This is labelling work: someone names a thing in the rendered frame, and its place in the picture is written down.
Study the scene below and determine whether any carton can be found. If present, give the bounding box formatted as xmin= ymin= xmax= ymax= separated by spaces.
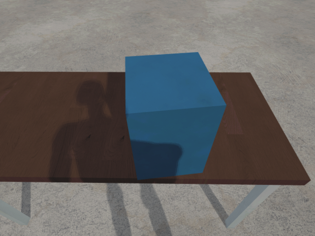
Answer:
xmin=125 ymin=52 xmax=226 ymax=180

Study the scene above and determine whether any table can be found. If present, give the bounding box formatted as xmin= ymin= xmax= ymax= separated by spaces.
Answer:
xmin=0 ymin=72 xmax=311 ymax=228

